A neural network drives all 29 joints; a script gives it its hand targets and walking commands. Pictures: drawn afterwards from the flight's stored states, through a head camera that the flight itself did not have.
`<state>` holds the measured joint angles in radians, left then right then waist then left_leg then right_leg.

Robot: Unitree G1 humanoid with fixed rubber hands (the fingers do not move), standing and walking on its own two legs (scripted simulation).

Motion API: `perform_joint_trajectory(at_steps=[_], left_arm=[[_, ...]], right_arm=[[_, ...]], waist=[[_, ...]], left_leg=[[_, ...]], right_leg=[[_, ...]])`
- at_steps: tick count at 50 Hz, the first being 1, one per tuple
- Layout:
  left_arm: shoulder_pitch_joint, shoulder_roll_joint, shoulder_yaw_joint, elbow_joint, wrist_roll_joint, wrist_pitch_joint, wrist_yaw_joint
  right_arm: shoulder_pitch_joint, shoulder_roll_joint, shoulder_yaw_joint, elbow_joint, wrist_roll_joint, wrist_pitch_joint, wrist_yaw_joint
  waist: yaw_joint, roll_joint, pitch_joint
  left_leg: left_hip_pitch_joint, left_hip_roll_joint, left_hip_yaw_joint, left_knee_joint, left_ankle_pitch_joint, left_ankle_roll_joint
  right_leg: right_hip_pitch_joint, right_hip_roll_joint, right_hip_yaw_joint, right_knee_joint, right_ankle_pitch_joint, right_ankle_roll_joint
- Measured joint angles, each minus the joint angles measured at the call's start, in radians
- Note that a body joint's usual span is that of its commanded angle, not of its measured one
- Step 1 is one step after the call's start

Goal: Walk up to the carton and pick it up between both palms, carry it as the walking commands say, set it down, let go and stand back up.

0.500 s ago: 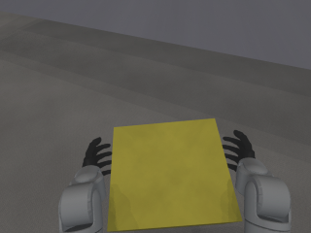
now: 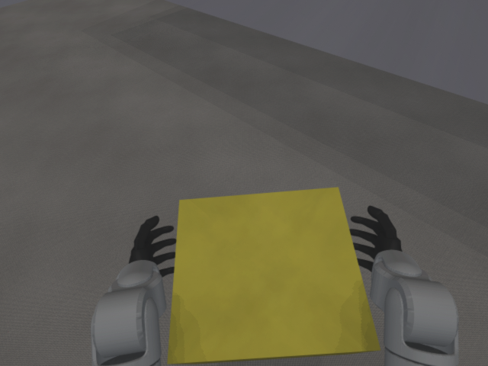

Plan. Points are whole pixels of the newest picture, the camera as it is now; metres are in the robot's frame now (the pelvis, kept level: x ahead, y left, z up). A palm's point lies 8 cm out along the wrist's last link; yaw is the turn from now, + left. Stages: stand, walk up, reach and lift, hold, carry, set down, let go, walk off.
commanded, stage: carry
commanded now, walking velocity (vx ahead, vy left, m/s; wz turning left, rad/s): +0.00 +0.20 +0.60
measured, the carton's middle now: (265, 277) +0.28 -0.01 +0.00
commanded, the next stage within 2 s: none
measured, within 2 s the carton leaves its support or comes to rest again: neither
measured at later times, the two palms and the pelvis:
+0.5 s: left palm out of the picture +0.20 +0.43 +0.09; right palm (185, 245) +0.30 +0.11 +0.09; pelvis +0.00 +0.20 +0.00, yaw +17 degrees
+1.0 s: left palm out of the picture +0.11 +0.69 +0.07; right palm out of the picture +0.29 +0.42 +0.07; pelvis -0.02 +0.42 -0.02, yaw +33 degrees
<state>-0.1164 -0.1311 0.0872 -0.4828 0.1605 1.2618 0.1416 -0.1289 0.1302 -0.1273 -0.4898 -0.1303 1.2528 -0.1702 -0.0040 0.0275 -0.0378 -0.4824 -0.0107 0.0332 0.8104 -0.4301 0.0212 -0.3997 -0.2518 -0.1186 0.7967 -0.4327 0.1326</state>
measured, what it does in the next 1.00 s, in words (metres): steps to the left, turning left: right foot, then left foot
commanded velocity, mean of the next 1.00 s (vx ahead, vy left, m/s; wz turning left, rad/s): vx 0.00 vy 0.20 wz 0.60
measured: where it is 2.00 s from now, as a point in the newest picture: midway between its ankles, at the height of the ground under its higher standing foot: outside the picture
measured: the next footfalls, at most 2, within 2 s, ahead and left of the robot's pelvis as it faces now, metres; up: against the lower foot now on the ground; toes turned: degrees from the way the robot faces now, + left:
right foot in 0.30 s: +0.05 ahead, +0.01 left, +0.00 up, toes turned +3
left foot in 0.50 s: +0.02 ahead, +0.31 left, +0.00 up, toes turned +18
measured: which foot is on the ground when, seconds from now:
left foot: down 0.00-0.30, up 0.32-0.48, down 0.50-0.78, up 0.80-0.96, down 0.98-1.00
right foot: down 0.00-0.00, up 0.02-0.28, down 0.30-0.50, up 0.52-0.78, down 0.80-0.98, up 1.00-1.00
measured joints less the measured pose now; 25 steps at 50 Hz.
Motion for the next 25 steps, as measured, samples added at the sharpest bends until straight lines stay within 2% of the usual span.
perform_joint_trajectory(at_steps=[2, 4, 6, 10, 12, 14, 15, 16, 17, 18, 19, 22, 25], left_arm=[[-0.002, 0.001, 0.006, 0.001, 0.0, -0.001, 0.0], [0.009, 0.001, 0.021, 0.0, 0.0, -0.001, 0.0], [0.01, 0.002, 0.027, -0.005, -0.001, -0.001, -0.001], [0.002, 0.001, 0.022, -0.005, -0.005, -0.003, -0.005], [0.0, 0.001, 0.022, -0.005, -0.005, -0.005, -0.004], [0.0, 0.002, 0.022, -0.006, -0.005, -0.005, -0.005], [0.0, 0.002, 0.021, -0.006, -0.006, -0.005, -0.005], [0.001, 0.001, 0.017, -0.005, -0.006, -0.005, -0.006], [0.002, 0.001, 0.01, -0.005, -0.006, -0.003, -0.005], [0.004, 0.001, 0.004, -0.005, -0.006, -0.001, -0.004], [0.004, 0.001, 0.004, -0.005, -0.005, 0.0, -0.003], [0.003, 0.0, 0.004, -0.007, -0.005, -0.002, -0.001], [0.001, 0.0, 0.002, -0.008, -0.005, -0.002, 0.0]], right_arm=[[0.0, 0.001, 0.007, -0.003, 0.0, 0.001, -0.004], [0.0, 0.001, 0.03, -0.003, 0.0, 0.011, -0.013], [0.0, 0.001, 0.039, -0.003, 0.0, 0.011, -0.019], [0.0, 0.001, 0.027, -0.003, 0.0, -0.001, -0.015], [0.0, 0.001, 0.025, -0.003, 0.0, -0.005, -0.012], [0.0, 0.001, 0.023, -0.003, 0.0, -0.005, -0.01], [0.0, 0.002, 0.022, -0.003, 0.0, -0.005, -0.009], [0.0, 0.001, 0.017, -0.002, 0.0, -0.005, -0.006], [0.004, 0.001, 0.008, -0.002, 0.0, -0.005, -0.001], [0.008, 0.0, 0.002, -0.002, 0.0, -0.005, 0.004], [0.008, 0.0, 0.002, -0.002, 0.0, -0.004, 0.006], [0.004, 0.0, 0.003, -0.006, 0.0, -0.004, 0.005], [0.004, -0.001, 0.003, -0.013, 0.0, -0.003, 0.001]], waist=[[0.0, -0.003, 0.017], [0.0, 0.007, 0.023], [0.0, 0.009, 0.026], [0.001, 0.009, 0.025], [0.001, 0.008, 0.025], [0.002, 0.008, 0.025], [0.003, 0.007, 0.024], [0.002, 0.016, 0.027], [0.002, 0.023, 0.031], [0.002, 0.022, 0.031], [0.002, 0.016, 0.031], [0.0, -0.002, 0.018], [0.0, -0.01, 0.009]], left_leg=[[0.003, -0.033, 0.014, 0.002, 0.045, 0.017], [0.003, -0.051, 0.009, 0.006, 0.035, 0.05], [0.003, -0.058, 0.008, 0.003, 0.033, 0.073], [0.003, -0.097, 0.009, 0.002, 0.034, 0.113], [0.003, -0.131, 0.01, 0.001, 0.037, 0.13], [0.002, -0.168, 0.011, -0.004, 0.046, 0.131], [0.001, -0.19, 0.012, -0.006, 0.052, 0.121], [-0.002, -0.204, 0.01, 0.012, 0.053, 0.08], [-0.012, -0.204, 0.009, 0.086, 0.035, 0.025], [-0.029, -0.195, 0.009, 0.186, -0.001, 0.007], [-0.04, -0.178, 0.008, 0.27, -0.022, 0.006], [-0.04, -0.087, 0.006, 0.298, -0.032, 0.006], [0.015, -0.018, 0.003, 0.038, -0.028, 0.006]], right_leg=[[-0.009, -0.032, 0.017, 0.074, -0.024, 0.005], [-0.051, 0.013, 0.034, 0.224, -0.131, 0.005], [-0.087, 0.081, 0.035, 0.314, -0.158, 0.005], [-0.108, 0.189, 0.036, 0.319, -0.158, 0.005], [-0.105, 0.219, 0.037, 0.29, -0.159, 0.005], [-0.084, 0.236, 0.039, 0.194, -0.159, 0.004], [-0.052, 0.235, 0.04, 0.092, -0.151, -0.001], [-0.03, 0.227, 0.037, 0.032, -0.064, -0.047], [-0.017, 0.212, 0.024, 0.032, -0.031, -0.086], [-0.003, 0.192, 0.009, 0.034, -0.028, -0.105], [0.011, 0.17, -0.002, 0.033, -0.033, -0.109], [0.026, 0.098, -0.017, 0.024, -0.042, -0.08], [0.021, 0.02, -0.021, 0.041, -0.043, -0.025]])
